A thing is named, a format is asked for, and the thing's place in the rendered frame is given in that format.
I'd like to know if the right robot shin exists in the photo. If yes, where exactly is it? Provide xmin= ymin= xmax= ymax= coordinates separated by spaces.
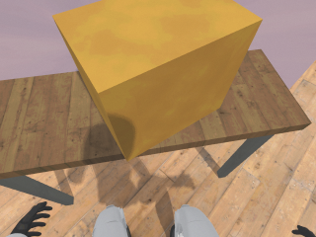
xmin=174 ymin=204 xmax=189 ymax=237

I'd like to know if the carton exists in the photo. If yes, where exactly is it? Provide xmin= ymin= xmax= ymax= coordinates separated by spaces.
xmin=52 ymin=0 xmax=263 ymax=162

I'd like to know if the robot left thigh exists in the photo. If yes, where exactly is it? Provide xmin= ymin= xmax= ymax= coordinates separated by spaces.
xmin=92 ymin=206 xmax=127 ymax=237

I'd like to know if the table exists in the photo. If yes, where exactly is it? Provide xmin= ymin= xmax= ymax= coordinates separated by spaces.
xmin=0 ymin=49 xmax=312 ymax=205

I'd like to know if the right robot hand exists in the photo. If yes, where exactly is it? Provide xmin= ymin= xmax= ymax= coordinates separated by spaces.
xmin=291 ymin=225 xmax=316 ymax=237

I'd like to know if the left robot hand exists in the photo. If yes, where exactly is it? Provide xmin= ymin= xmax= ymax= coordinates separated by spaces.
xmin=10 ymin=201 xmax=52 ymax=237

